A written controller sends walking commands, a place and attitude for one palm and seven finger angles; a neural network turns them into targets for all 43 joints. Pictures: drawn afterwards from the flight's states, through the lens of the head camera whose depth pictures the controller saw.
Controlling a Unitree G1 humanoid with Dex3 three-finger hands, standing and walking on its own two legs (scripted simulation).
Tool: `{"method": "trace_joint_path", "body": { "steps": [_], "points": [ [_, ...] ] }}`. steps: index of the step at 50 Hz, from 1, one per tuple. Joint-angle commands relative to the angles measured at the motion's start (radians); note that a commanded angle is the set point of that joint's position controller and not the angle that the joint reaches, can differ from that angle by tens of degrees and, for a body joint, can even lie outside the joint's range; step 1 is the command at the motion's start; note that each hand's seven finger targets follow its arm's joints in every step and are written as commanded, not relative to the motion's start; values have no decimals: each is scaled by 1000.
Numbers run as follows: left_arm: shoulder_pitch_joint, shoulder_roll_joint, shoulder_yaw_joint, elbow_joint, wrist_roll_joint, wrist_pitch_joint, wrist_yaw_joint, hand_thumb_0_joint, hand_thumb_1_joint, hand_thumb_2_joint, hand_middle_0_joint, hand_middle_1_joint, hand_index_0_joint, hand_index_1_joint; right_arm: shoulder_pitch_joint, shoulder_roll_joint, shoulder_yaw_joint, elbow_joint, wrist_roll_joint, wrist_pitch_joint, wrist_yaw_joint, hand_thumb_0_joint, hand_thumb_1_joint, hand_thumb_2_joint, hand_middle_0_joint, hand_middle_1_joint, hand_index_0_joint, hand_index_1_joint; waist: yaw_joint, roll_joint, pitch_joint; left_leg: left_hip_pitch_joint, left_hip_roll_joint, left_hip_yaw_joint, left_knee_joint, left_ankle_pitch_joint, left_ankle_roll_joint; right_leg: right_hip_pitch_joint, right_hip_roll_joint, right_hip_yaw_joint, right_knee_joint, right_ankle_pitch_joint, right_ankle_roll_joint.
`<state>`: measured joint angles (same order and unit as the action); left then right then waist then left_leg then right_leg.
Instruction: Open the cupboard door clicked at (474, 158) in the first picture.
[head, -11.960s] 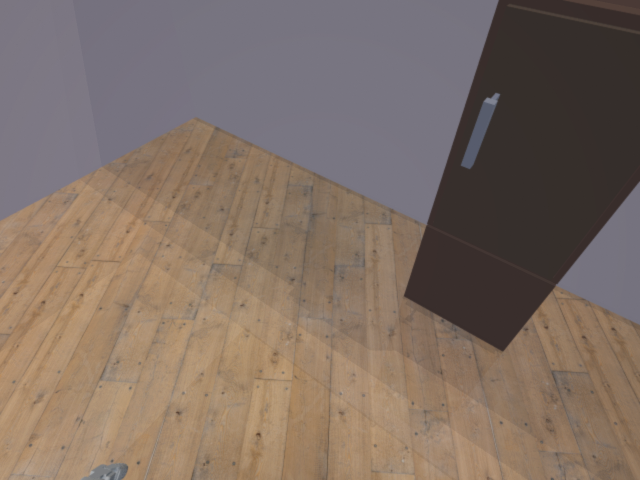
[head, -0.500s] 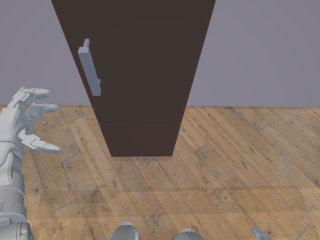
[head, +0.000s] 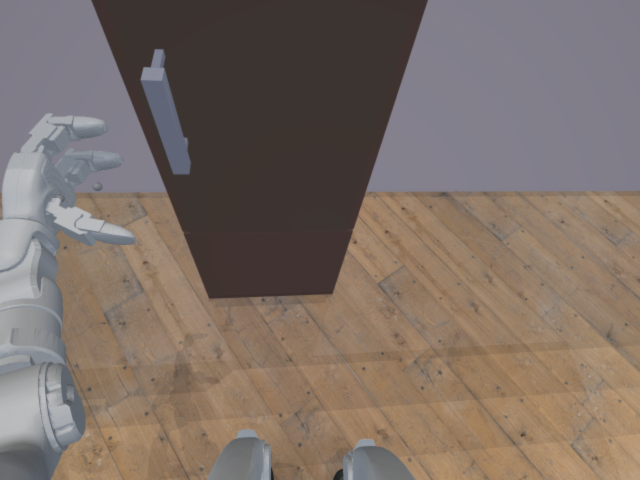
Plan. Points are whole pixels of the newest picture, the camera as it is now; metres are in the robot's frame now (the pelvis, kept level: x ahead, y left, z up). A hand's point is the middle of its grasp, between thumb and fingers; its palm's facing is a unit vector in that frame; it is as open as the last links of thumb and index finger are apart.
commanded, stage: move the hooked fingers beside the handle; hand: left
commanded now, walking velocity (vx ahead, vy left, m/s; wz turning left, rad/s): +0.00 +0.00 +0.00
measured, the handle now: (171, 116) +0.57 +0.20 +0.07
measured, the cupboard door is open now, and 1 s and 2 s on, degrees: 0 0 0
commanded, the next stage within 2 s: slide the fingers in behind the handle in 1.30 s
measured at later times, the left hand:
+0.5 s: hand (123, 139) +0.51 +0.25 +0.08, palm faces +0.06 -1.00 -0.01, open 14.0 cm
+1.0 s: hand (110, 140) +0.51 +0.27 +0.08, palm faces +0.05 -1.00 +0.00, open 14.0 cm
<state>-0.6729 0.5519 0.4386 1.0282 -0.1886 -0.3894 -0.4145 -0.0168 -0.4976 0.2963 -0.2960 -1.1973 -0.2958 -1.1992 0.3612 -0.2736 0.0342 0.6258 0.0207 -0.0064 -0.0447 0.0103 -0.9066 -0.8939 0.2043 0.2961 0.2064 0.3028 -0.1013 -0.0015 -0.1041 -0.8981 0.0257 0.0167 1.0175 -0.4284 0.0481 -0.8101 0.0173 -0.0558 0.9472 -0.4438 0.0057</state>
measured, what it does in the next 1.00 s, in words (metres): stands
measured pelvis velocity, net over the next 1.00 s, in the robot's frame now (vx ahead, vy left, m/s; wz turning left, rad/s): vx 0.01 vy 0.00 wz -0.03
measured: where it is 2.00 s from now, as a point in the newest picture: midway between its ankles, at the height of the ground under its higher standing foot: outside the picture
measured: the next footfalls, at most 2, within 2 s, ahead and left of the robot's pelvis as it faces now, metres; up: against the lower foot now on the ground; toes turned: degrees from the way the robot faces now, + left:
none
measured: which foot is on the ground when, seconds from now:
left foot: down 0.00-1.00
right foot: down 0.00-1.00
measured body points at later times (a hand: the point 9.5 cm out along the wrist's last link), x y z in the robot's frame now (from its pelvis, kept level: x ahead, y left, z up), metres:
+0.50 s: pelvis +0.00 -0.01 -0.01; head +0.14 +0.02 +0.41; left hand +0.50 +0.30 +0.08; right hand -0.02 -0.29 -0.11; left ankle +0.03 +0.08 -0.67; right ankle +0.00 -0.13 -0.67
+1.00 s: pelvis +0.01 +0.00 -0.01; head +0.15 +0.04 +0.42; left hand +0.50 +0.32 +0.08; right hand +0.01 -0.28 -0.10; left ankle +0.03 +0.08 -0.67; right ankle +0.00 -0.13 -0.67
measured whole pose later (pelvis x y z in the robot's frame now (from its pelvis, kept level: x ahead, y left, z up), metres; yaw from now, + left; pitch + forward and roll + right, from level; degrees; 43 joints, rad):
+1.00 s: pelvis +0.01 +0.00 -0.01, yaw -1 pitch +23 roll -5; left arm -0.90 0.72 0.49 1.21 -0.13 -0.36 -0.42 -0.02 -0.50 0.30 -0.30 -1.20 -0.30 -1.20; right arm 0.39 -0.28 0.05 0.61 0.00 0.09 -0.03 0.01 -0.91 -0.89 0.20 0.30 0.21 0.30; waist -0.17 0.01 -0.11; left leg -1.01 0.06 0.00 1.08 -0.46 0.04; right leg -0.91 0.05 -0.07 0.97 -0.45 0.00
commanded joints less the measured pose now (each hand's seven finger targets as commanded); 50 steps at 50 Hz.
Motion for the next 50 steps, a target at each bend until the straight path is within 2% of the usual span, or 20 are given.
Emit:
{"method": "trace_joint_path", "body": {
  "steps": [1, 2, 6, 9, 12, 13, 17, 18, 20, 22, 24, 27, 31, 33, 36, 39, 43, 46, 48, 50],
  "points": [
    [-474, 288, 40, -133, 0, -65, 24, 0, -500, 300, -300, -1200, -300, -1200, 114, -198, -69, -60, -4, -7, -20, 0, -900, -900, 200, 300, 200, 300, -37, 150, -370, 425, 18, -118, -140, 276, -32, -39, 31, 5, -99, 156, -33],
    [-484, 330, 70, -119, 8, -64, 31, 0, -500, 300, -300, -1200, -300, -1200, 124, -202, -69, -56, -7, -3, -22, 0, -900, -900, 200, 300, 200, 300, -28, 151, -373, 416, 17, -119, -135, 285, -32, -32, 31, 5, -94, 162, -37],
    [-513, 372, 74, -105, 43, -61, 50, 0, -500, 300, -300, -1200, -300, -1200, 139, -204, -63, -63, -14, 14, -17, 0, -900, -900, 200, 300, 200, 300, -26, 207, -401, 432, 19, -119, -128, 311, -37, -48, 32, 6, -88, 168, -37],
    [-553, 393, 90, -97, 41, -74, 56, 0, -500, 300, -300, -1200, -300, -1200, 151, -206, -62, -61, -19, 24, -15, 0, -900, -900, 200, 300, 200, 300, -40, 183, -440, 428, 22, -114, -107, 338, -32, -35, 37, 10, -83, 194, -31],
    [-584, 409, 90, -19, 42, -63, 48, 0, -500, 300, -300, -1200, -300, -1200, 164, -209, -54, -55, -18, 33, -17, 0, -900, -900, 200, 300, 200, 300, -62, 137, -397, 341, 18, -103, -93, 295, -19, -19, 39, 18, -83, 190, -28],
    [-601, 402, 71, -6, 50, -56, 44, 0, -500, 300, -300, -1200, -300, -1200, 168, -213, -54, -55, -15, 36, -18, 0, -900, -900, 200, 300, 200, 300, -77, 141, -393, 336, 18, -99, -90, 293, -17, -30, 39, 21, -85, 195, -24],
    [-638, 415, 63, -17, 62, -49, 32, 0, -500, 300, -300, -1200, -300, -1200, 190, -213, -54, -53, -23, 46, -14, 0, -900, -900, 200, 300, 200, 300, -75, 203, -437, 369, 20, -100, -72, 339, -18, -47, 39, 20, -74, 218, -29],
    [-622, 456, 92, -2, 66, -48, 32, 0, -500, 300, -300, -1200, -300, -1200, 197, -220, -55, -54, -23, 52, -16, 0, -900, -900, 200, 300, 200, 300, -71, 188, -453, 367, 21, -99, -67, 349, -18, -40, 40, 23, -76, 226, -26],
    [-658, 465, 87, 17, 64, -39, 30, 0, -500, 300, -300, -1200, -300, -1200, 202, -219, -50, -49, -21, 57, -18, 0, -900, -900, 200, 300, 200, 300, -91, 162, -445, 323, 22, -95, -56, 332, -11, -35, 41, 27, -75, 228, -20],
    [-710, 460, 76, 35, 64, -33, 27, 0, -500, 300, -300, -1200, -300, -1200, 209, -216, -47, -44, -20, 56, -19, 0, -900, -900, 200, 300, 200, 300, -107, 170, -418, 297, 21, -93, -45, 312, -7, -50, 42, 30, -74, 221, -20],
    [-739, 511, 94, 50, 79, -22, 32, 0, -500, 300, -300, -1200, -300, -1200, 217, -224, -42, -44, -21, 59, -20, 0, -900, -900, 200, 300, 200, 300, -112, 188, -431, 285, 22, -94, -36, 310, -6, -60, 42, 32, -69, 216, -17],
    [-671, 581, 147, 17, 92, -26, 33, 0, -500, 300, -300, -1200, -300, -1200, 235, -223, -43, -59, -29, 64, -15, 0, -900, -900, 200, 300, 200, 300, -71, 237, -523, 315, 19, -87, -27, 397, -9, 4, 44, 36, -49, 293, -24],
    [-596, 536, 133, -36, 86, -25, 19, 0, -500, 300, -300, -1200, -300, -1200, 235, -212, -49, -70, -28, 80, 1, 0, -900, -900, 200, 300, 200, 300, -54, 264, -558, 380, 25, -81, -28, 486, -15, 16, 50, 28, -51, 357, -22],
    [-575, 508, 129, -20, 67, -14, 7, 0, -500, 300, -300, -1200, -300, -1200, 233, -214, -52, -72, -25, 87, 3, 0, -900, -900, 200, 300, 200, 300, -66, 215, -525, 358, 26, -75, -28, 469, -10, 21, 55, 29, -62, 364, -17],
    [-601, 533, 143, 19, 57, 7, 0, 0, -500, 300, -300, -1200, -300, -1200, 232, -216, -51, -69, -15, 88, -4, 0, -900, -900, 200, 300, 200, 300, -81, 149, -449, 242, 18, -62, -36, 366, 2, 58, 54, 40, -79, 331, -11],
    [-623, 582, 170, -33, 74, -22, 10, 0, -500, 300, -300, -1200, -300, -1200, 235, -217, -54, -65, -21, 81, -7, 0, -900, -900, 200, 300, 200, 300, -69, 209, -480, 294, 20, -68, -35, 400, -3, 47, 54, 40, -70, 336, -18],
    [-654, 450, 81, -93, 64, -64, 11, 0, -500, 300, -300, -1200, -300, -1200, 229, -205, -56, -42, -28, 84, 3, 0, -900, -900, 200, 300, 200, 300, -87, 297, -509, 466, 32, -99, -33, 486, -22, -73, 60, 15, -67, 309, -26],
    [-603, 448, 93, -24, 43, -37, -4, 0, -500, 300, -300, -1200, -300, -1200, 225, -215, -58, -38, -24, 88, 1, 0, -900, -900, 200, 300, 200, 300, -86, 238, -465, 426, 31, -101, -45, 450, -21, -58, 58, 11, -79, 289, -27],
    [-566, 406, 62, 33, 41, -4, -17, 0, -500, 300, -300, -1200, -300, -1200, 225, -213, -54, -47, -19, 93, 0, 0, -900, -900, 200, 300, 200, 300, -85, 198, -433, 403, 28, -98, -53, 446, -18, -57, 57, 6, -80, 295, -26],
    [-601, 403, 45, 18, 52, 10, -7, 0, -500, 300, -300, -1200, -300, -1200, 219, -212, -52, -52, -20, 94, -1, 0, -900, -900, 200, 300, 200, 300, -89, 212, -405, 381, 26, -98, -57, 413, -16, -72, 53, 6, -82, 273, -24]
  ]
}}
